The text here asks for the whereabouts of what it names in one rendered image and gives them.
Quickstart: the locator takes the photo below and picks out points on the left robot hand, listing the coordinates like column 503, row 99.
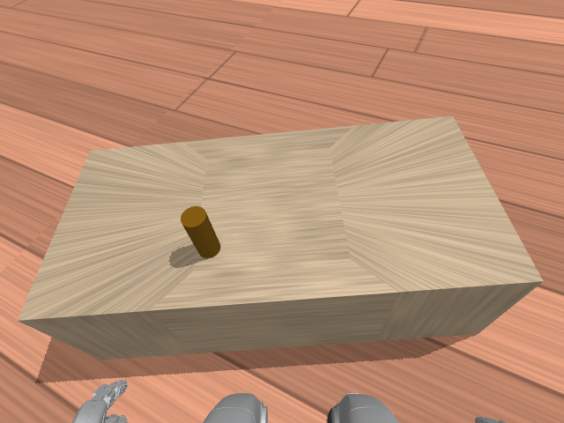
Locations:
column 95, row 410

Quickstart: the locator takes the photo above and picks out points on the can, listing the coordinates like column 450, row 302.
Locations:
column 200, row 231

